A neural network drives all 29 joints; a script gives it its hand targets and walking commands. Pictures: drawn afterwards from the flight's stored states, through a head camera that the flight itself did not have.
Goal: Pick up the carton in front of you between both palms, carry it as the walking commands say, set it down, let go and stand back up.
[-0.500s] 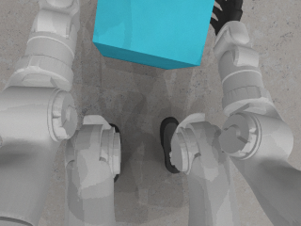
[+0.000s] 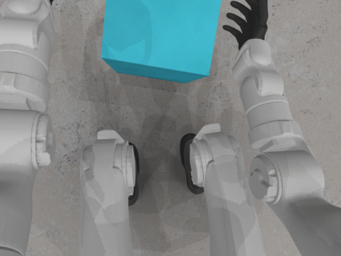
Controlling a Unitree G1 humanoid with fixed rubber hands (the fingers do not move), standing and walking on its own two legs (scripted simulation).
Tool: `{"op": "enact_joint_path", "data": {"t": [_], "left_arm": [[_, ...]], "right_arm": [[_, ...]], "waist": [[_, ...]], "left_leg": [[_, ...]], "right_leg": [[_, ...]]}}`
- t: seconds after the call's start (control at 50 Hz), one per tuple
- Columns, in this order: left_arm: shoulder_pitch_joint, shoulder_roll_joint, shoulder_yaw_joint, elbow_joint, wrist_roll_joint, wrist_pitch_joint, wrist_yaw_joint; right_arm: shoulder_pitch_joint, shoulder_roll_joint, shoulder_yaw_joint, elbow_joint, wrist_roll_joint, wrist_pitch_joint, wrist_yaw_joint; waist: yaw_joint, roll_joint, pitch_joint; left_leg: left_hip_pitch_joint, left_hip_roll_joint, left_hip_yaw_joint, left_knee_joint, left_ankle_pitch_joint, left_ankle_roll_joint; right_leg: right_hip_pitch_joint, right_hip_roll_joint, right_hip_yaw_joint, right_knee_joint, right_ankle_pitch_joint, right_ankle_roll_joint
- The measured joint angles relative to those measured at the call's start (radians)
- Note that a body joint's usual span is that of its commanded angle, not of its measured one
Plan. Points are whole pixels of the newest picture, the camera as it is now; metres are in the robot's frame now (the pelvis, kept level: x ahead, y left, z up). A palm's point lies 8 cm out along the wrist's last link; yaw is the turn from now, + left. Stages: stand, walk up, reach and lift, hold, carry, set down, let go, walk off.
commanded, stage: set down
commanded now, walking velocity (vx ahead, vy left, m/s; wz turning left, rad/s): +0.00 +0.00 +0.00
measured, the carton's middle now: (159, 32) +0.54 +0.01 -0.28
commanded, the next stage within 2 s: let go in 0.78 s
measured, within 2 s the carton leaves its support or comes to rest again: neither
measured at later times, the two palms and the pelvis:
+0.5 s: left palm out of the picture +0.56 +0.23 +0.02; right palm (323, 5) +0.49 -0.16 +0.02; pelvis +0.02 +0.00 +0.13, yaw +1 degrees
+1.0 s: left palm out of the picture +0.52 +0.25 +0.15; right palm out of the picture +0.46 -0.16 +0.16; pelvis +0.05 +0.01 +0.26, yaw +4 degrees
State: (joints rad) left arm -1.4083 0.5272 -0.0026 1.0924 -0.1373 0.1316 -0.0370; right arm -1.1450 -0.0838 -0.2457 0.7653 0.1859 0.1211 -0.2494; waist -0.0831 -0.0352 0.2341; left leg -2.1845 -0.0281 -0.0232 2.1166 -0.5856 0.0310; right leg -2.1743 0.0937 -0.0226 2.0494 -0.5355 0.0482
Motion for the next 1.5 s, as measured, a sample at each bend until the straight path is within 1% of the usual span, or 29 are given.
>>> {"op": "enact_joint_path", "data": {"t": [0.08, 0.18, 0.34, 0.5, 0.78, 0.88, 0.94, 1.02, 1.1, 1.16, 1.24, 1.3, 1.5], "left_arm": [[0.03, -0.005, 0.043, 0.013, 0.027, 0.009, -0.019], [0.049, -0.005, 0.069, 0.017, 0.046, 0.008, -0.041], [0.095, -0.016, 0.097, -0.046, 0.083, 0.028, -0.062], [0.166, -0.036, 0.125, -0.114, 0.114, 0.052, -0.074], [0.235, -0.083, 0.175, -0.094, 0.169, 0.039, -0.093], [0.273, -0.115, 0.211, -0.094, 0.209, 0.023, -0.085], [0.347, -0.152, 0.234, -0.137, 0.236, 0.013, -0.063], [0.515, -0.222, 0.251, -0.239, 0.258, 0.003, -0.014], [0.715, -0.282, 0.242, -0.349, 0.247, -0.012, 0.032], [0.849, -0.302, 0.226, -0.411, 0.228, -0.025, 0.05], [0.992, -0.307, 0.201, -0.458, 0.204, -0.05, 0.05], [1.084, -0.307, 0.185, -0.476, 0.194, -0.072, 0.042], [1.38, -0.311, 0.128, -0.525, 0.165, -0.13, 0.026]], "right_arm": [[0.033, 0.024, -0.029, -0.024, -0.049, 0.023, 0.001], [0.059, 0.036, -0.051, -0.043, -0.082, 0.035, 0.012], [0.114, 0.052, -0.065, -0.114, -0.1, 0.056, 0.023], [0.197, 0.059, -0.065, -0.183, -0.104, 0.073, 0.036], [0.286, 0.081, -0.103, -0.183, -0.161, 0.057, 0.079], [0.328, 0.085, -0.105, -0.179, -0.198, 0.04, 0.105], [0.395, 0.08, -0.085, -0.195, -0.224, 0.023, 0.133], [0.536, 0.057, -0.036, -0.22, -0.254, -0.001, 0.187], [0.684, 0.015, 0.018, -0.236, -0.262, -0.019, 0.247], [0.776, -0.022, 0.06, -0.242, -0.245, -0.032, 0.28], [0.886, -0.059, 0.107, -0.245, -0.212, -0.056, 0.309], [0.972, -0.075, 0.135, -0.255, -0.19, -0.075, 0.321], [1.268, -0.095, 0.214, -0.336, -0.157, -0.113, 0.314]], "waist": [[-0.004, 0.011, -0.063], [-0.008, 0.017, -0.128], [-0.016, 0.023, -0.192], [-0.022, 0.036, -0.237], [-0.031, 0.051, -0.298], [-0.027, 0.05, -0.312], [-0.018, 0.047, -0.323], [-0.001, 0.041, -0.331], [0.01, 0.031, -0.319], [0.01, 0.021, -0.303], [0.005, 0.006, -0.287], [0.003, 0.001, -0.281], [0.007, -0.004, -0.265]], "left_leg": [[0.043, -0.001, -0.002, -0.089, 0.011, -0.004], [0.082, -0.005, -0.006, -0.191, 0.032, -0.009], [0.151, -0.013, -0.012, -0.332, 0.06, -0.011], [0.263, -0.02, -0.014, -0.492, 0.092, -0.007], [0.506, -0.029, -0.016, -0.815, 0.185, 0.001], [0.585, -0.032, -0.019, -0.92, 0.221, 0.0], [0.641, -0.036, -0.02, -0.983, 0.24, -0.002], [0.747, -0.04, -0.022, -1.069, 0.258, -0.005], [0.89, -0.042, -0.027, -1.153, 0.268, -0.009], [1.007, -0.042, -0.031, -1.213, 0.273, -0.013], [1.16, -0.036, -0.036, -1.285, 0.274, -0.018], [1.268, -0.03, -0.038, -1.332, 0.271, -0.021], [1.628, -0.008, -0.031, -1.514, 0.277, -0.026]], "right_leg": [[0.042, -0.002, 0.006, -0.086, 0.009, -0.005], [0.082, -0.006, 0.01, -0.184, 0.027, -0.009], [0.155, -0.016, 0.015, -0.322, 0.048, -0.013], [0.272, -0.027, 0.025, -0.48, 0.073, -0.011], [0.518, -0.045, 0.044, -0.8, 0.16, -0.007], [0.597, -0.052, 0.047, -0.902, 0.194, -0.008], [0.651, -0.058, 0.049, -0.959, 0.209, -0.011], [0.753, -0.065, 0.051, -1.035, 0.221, -0.018], [0.891, -0.071, 0.05, -1.108, 0.225, -0.026], [1.005, -0.073, 0.049, -1.16, 0.227, -0.033], [1.153, -0.07, 0.048, -1.225, 0.226, -0.042], [1.258, -0.066, 0.049, -1.27, 0.223, -0.049], [1.608, -0.052, 0.064, -1.444, 0.234, -0.062]]}}
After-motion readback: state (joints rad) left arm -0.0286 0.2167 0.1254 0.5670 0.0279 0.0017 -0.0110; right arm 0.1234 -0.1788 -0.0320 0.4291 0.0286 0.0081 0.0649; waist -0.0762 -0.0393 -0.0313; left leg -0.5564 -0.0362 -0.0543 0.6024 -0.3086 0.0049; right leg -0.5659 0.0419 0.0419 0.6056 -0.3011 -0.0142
